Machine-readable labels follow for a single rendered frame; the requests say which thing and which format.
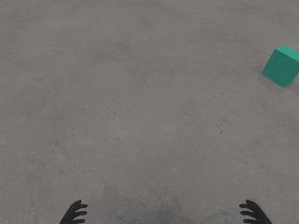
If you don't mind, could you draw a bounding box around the right robot hand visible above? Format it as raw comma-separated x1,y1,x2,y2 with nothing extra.
239,200,272,224

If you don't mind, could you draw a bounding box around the carton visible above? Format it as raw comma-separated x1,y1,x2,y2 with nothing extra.
262,45,299,87

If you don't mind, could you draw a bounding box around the left robot hand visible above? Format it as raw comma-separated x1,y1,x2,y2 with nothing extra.
60,200,88,224

